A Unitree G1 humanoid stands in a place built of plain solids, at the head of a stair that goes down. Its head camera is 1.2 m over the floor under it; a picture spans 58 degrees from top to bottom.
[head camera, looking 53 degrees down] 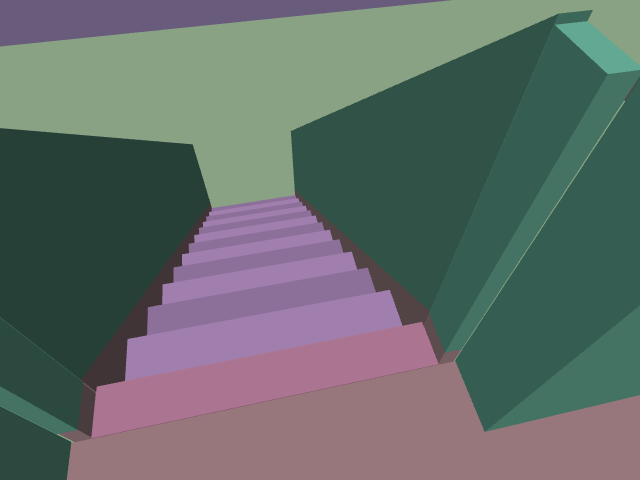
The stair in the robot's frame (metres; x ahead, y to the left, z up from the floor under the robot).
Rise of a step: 0.20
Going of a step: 0.24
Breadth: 0.95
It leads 12 degrees to the left of straight ahead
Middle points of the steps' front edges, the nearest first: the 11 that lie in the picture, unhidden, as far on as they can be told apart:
0.50 0.15 0.00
0.73 0.20 -0.20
0.96 0.25 -0.40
1.19 0.30 -0.61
1.42 0.35 -0.81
1.65 0.40 -1.01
1.89 0.45 -1.21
2.12 0.50 -1.42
2.35 0.55 -1.62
2.58 0.60 -1.82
2.81 0.64 -2.02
